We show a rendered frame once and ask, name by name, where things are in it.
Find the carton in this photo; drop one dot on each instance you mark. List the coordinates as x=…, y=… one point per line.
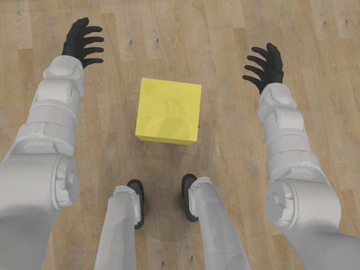
x=168, y=111

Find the robot right hand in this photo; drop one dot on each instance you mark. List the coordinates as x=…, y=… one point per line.
x=272, y=67

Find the robot left upper arm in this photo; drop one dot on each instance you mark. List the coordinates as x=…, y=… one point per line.
x=33, y=190

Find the robot left hand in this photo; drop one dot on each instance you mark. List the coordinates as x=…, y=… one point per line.
x=75, y=42

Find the robot left forearm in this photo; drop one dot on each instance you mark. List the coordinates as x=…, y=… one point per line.
x=54, y=111

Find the robot right forearm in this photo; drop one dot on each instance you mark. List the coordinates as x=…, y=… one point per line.
x=286, y=139

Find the robot right thigh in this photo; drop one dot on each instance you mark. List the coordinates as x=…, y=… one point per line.
x=221, y=244

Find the left robot foot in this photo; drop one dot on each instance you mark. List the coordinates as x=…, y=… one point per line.
x=136, y=185

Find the robot right upper arm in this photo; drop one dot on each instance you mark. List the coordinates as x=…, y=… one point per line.
x=308, y=215

